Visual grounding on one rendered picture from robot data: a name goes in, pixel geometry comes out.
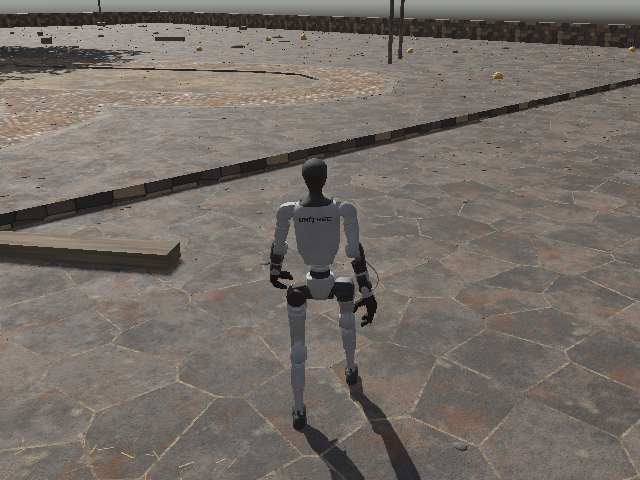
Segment robot right thigh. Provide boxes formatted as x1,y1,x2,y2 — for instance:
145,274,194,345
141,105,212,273
334,277,355,330

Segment right robot forearm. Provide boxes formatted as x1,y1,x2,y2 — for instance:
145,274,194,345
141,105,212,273
351,243,374,298

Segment robot right hand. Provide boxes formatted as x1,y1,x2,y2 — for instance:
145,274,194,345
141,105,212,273
353,295,377,327

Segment robot left upper arm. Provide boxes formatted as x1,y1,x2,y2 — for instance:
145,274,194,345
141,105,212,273
273,202,296,255

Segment left robot forearm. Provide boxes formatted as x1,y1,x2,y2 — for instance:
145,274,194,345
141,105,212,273
270,240,284,275

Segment humanoid robot torso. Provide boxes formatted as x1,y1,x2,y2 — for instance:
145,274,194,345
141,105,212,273
293,197,340,300

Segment robot right upper arm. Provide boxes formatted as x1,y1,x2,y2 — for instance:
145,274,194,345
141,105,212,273
336,201,361,258

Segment robot left hand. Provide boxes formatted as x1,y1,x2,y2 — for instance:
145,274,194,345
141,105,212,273
270,271,293,289

